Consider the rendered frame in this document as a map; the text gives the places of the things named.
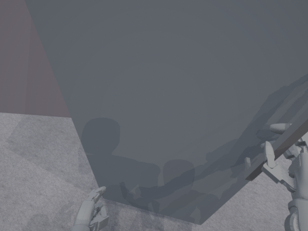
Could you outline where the right robot hand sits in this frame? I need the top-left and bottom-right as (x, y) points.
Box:
(260, 123), (308, 200)

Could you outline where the fridge door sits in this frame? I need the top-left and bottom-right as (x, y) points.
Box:
(25, 0), (308, 225)

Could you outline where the left robot hand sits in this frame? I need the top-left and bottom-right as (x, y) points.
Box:
(73, 186), (109, 231)

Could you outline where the handle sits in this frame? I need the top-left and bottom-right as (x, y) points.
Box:
(244, 108), (308, 181)

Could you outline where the right robot forearm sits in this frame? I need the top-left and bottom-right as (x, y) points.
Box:
(284, 198), (308, 231)

